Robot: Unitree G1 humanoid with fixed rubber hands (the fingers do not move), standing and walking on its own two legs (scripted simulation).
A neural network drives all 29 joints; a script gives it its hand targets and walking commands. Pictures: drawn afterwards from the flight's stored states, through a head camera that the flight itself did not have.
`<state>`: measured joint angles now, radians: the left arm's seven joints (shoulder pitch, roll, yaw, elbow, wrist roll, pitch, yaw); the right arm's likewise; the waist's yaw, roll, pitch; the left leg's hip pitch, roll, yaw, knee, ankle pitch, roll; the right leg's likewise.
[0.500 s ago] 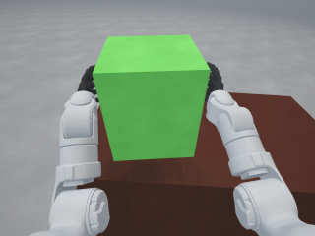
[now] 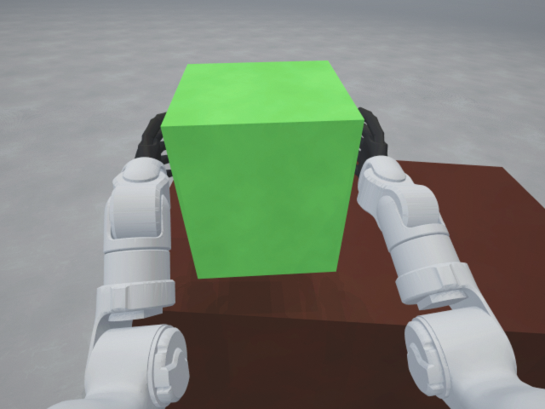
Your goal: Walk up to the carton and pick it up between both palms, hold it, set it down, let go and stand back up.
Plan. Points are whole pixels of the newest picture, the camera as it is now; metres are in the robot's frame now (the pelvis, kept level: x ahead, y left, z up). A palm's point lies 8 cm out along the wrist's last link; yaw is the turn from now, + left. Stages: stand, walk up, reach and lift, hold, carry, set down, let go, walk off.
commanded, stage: hold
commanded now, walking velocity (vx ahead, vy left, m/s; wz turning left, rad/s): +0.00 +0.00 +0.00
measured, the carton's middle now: (263, 169) +0.40 +0.01 +0.21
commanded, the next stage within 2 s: none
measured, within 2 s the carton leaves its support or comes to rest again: neither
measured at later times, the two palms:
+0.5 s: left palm (150, 165) +0.36 +0.16 +0.25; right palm (372, 166) +0.36 -0.14 +0.25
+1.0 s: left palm (148, 163) +0.36 +0.16 +0.25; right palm (371, 170) +0.36 -0.14 +0.24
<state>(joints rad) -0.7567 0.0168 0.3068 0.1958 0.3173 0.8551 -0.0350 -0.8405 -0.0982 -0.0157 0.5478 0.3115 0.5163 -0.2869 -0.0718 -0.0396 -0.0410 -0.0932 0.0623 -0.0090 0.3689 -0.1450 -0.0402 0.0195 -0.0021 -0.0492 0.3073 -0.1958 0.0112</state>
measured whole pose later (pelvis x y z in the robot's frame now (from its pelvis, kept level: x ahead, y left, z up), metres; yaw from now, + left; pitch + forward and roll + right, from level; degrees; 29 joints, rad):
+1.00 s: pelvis -0.01 +0.00 +0.00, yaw +0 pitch -9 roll -1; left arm -0.78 0.01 0.34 0.18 0.37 0.86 -0.07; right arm -0.82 -0.06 -0.04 0.55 0.27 0.47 -0.28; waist -0.08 -0.05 -0.01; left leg -0.05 0.06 -0.01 0.35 -0.13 -0.04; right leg 0.05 -0.01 -0.05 0.31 -0.19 0.01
